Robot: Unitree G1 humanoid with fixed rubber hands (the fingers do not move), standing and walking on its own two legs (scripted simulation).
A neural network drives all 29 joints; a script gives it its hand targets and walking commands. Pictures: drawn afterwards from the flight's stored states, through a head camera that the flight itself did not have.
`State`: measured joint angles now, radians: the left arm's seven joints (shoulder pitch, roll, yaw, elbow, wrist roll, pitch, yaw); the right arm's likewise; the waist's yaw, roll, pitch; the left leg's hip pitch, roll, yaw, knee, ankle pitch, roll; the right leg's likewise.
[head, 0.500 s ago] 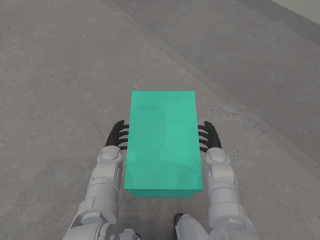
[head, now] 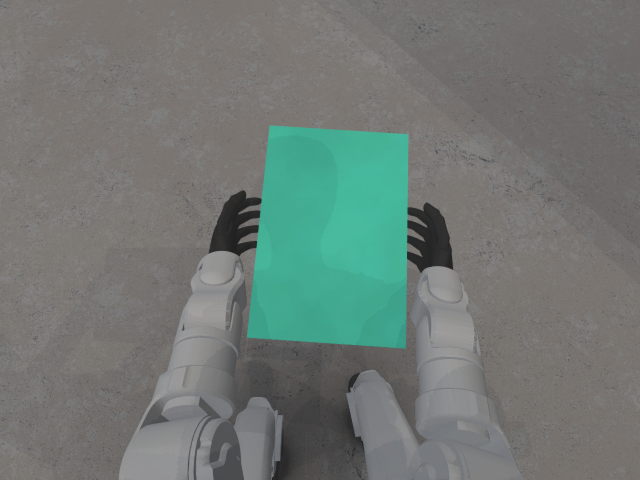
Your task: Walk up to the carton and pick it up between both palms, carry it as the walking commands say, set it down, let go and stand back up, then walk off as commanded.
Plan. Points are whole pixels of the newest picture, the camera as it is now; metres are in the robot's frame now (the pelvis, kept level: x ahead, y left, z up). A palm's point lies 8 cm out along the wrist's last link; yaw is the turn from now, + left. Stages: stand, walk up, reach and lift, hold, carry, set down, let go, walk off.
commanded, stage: set down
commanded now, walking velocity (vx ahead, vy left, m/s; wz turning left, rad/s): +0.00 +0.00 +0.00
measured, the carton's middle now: (329, 250) +0.41 -0.05 -0.14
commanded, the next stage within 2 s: none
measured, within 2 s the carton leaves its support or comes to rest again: neither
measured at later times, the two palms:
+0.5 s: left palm (234, 253) +0.43 +0.09 -0.14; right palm (410, 264) +0.38 -0.17 -0.15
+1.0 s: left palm (247, 254) +0.45 +0.08 -0.23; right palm (401, 267) +0.40 -0.18 -0.23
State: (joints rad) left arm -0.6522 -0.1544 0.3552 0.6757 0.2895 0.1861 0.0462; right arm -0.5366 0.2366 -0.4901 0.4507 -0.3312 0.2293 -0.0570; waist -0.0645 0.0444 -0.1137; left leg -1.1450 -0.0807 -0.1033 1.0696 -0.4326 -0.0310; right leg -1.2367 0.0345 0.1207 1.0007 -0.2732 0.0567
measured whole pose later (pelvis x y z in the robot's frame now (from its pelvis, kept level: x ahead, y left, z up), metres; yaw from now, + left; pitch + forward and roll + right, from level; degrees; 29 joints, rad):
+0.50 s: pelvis -0.01 +0.00 -0.07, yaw +1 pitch +38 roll +1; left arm -0.80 -0.09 0.35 0.77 0.24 0.18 0.07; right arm -0.68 0.18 -0.49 0.55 -0.26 0.22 -0.10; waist -0.07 0.05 -0.19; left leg -1.51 -0.13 -0.12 1.39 -0.54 -0.04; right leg -1.60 0.06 0.13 1.31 -0.37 0.08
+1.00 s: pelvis -0.03 +0.01 -0.14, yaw +2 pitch +41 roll +1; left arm -1.02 -0.02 0.33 0.88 0.21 0.19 0.11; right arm -0.87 0.11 -0.54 0.62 -0.24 0.23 -0.10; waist -0.09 0.05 -0.12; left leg -1.78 -0.17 -0.12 1.66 -0.60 -0.06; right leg -1.86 0.09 0.15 1.57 -0.42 0.11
